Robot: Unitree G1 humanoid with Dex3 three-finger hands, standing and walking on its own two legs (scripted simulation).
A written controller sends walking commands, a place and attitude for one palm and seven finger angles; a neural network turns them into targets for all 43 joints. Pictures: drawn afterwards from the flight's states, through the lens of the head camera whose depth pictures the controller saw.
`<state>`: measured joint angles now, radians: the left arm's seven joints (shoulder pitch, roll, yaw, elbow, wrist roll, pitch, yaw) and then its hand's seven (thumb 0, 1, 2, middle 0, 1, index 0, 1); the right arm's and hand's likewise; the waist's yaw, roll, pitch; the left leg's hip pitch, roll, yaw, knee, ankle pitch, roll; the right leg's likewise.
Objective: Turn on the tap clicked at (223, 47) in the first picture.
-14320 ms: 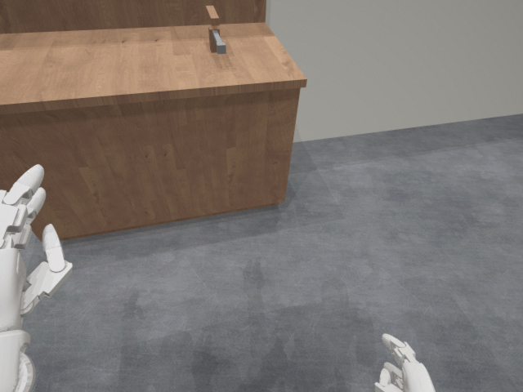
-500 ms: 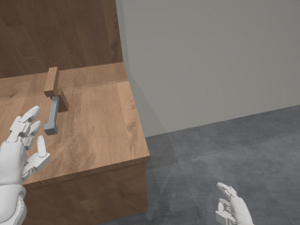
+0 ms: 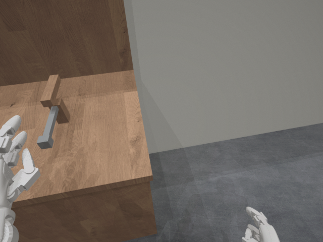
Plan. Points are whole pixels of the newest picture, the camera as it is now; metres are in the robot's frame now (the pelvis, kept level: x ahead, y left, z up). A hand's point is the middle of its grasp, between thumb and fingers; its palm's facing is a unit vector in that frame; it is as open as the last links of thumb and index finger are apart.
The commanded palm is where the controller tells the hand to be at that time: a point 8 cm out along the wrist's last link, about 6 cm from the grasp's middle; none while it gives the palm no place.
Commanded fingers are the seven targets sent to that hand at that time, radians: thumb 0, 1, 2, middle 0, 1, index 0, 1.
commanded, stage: turn the palm inward beside the body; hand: left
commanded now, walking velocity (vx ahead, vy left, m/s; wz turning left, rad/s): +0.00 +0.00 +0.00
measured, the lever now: (45, 141) +0.33 +0.36 +0.06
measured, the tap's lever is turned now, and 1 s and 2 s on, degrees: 0 0 0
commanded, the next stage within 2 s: reach beside the lever's end, fingers flat in 1.38 s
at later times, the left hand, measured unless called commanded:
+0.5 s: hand (22, 194) +0.16 +0.27 +0.14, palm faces +0.46 -0.87 -0.18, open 7.4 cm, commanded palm +0.11 +0.31 +0.15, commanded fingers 0.00 0.90 0.90 -0.20 -0.30 -0.20 -0.30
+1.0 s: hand (25, 204) +0.15 +0.26 +0.13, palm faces +0.49 -0.86 -0.12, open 7.4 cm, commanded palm +0.09 +0.30 +0.15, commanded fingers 0.00 0.90 0.90 -0.20 -0.30 -0.20 -0.30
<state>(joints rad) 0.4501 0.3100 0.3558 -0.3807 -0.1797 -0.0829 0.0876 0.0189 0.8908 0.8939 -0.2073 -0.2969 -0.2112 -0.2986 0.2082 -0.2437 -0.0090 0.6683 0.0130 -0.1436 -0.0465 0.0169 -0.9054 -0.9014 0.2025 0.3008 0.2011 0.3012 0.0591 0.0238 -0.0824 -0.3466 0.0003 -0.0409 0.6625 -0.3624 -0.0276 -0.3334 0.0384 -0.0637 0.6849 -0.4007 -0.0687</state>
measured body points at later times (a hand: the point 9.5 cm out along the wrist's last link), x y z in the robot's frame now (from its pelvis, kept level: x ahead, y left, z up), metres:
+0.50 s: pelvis -0.03 +0.03 +0.00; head -0.05 +0.02 +0.45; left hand +0.13 +0.32 +0.15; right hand +0.17 -0.17 -0.07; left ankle -0.01 +0.14 -0.72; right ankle -0.03 -0.07 -0.72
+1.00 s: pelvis -0.03 +0.03 +0.00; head -0.05 +0.01 +0.45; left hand +0.12 +0.31 +0.14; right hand +0.17 -0.18 -0.07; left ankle -0.01 +0.14 -0.72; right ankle -0.03 -0.07 -0.72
